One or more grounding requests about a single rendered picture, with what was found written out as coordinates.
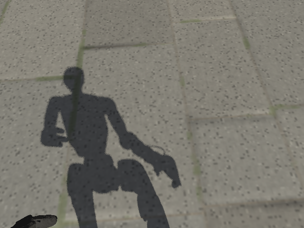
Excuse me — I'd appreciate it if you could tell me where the left robot hand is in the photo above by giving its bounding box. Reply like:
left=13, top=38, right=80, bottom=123
left=10, top=215, right=57, bottom=228

